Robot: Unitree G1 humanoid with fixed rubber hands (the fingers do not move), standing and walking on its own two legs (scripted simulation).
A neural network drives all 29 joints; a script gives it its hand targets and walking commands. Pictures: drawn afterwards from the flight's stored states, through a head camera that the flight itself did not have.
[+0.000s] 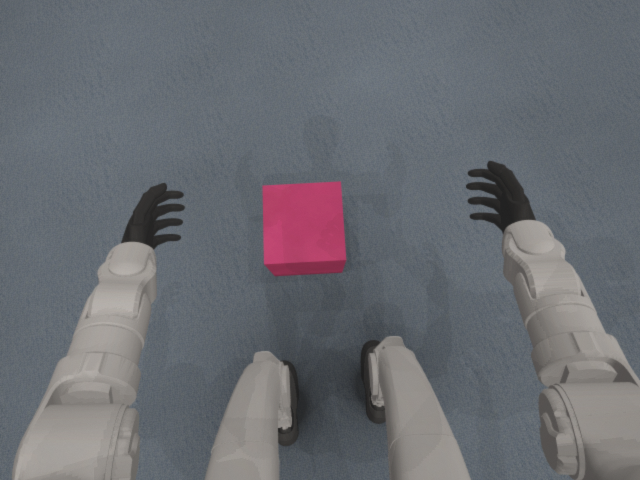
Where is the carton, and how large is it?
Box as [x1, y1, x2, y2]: [263, 181, 345, 275]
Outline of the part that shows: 340,181 263,186 264,264 274,275 326,273 342,271 345,262 345,248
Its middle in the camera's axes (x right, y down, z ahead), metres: -0.04 -0.01 +1.02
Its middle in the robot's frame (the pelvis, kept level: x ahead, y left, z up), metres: +0.52 +0.05 -0.59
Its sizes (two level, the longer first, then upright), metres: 0.194 0.191 0.208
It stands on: the floor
